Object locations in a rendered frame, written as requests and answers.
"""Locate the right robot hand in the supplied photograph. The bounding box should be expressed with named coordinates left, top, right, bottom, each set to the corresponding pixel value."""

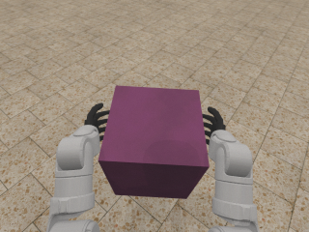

left=202, top=106, right=226, bottom=145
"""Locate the left robot upper arm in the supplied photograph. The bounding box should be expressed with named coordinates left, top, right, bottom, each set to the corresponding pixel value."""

left=49, top=219, right=100, bottom=232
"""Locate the right robot forearm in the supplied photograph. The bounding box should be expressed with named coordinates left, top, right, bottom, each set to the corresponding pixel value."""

left=208, top=130, right=260, bottom=232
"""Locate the left robot forearm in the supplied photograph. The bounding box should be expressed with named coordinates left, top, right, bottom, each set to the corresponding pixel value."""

left=45, top=125, right=100, bottom=232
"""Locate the left robot hand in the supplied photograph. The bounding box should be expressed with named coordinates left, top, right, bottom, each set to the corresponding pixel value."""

left=84, top=102, right=110, bottom=141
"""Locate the carton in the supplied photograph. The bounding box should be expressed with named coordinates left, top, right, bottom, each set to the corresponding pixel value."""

left=98, top=85, right=210, bottom=199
